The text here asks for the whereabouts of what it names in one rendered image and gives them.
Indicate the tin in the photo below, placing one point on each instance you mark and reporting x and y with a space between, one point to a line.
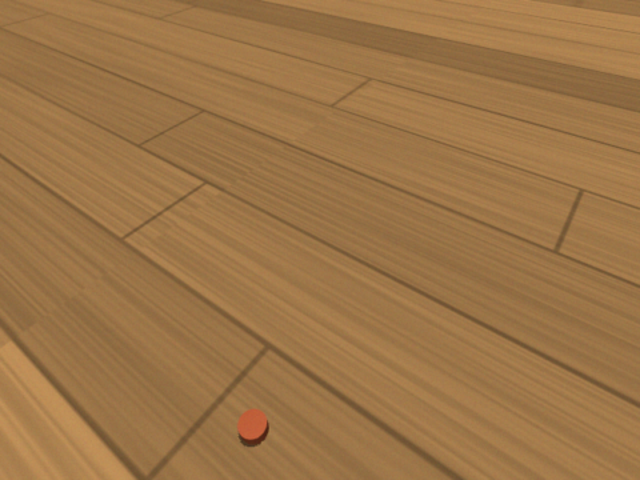
253 426

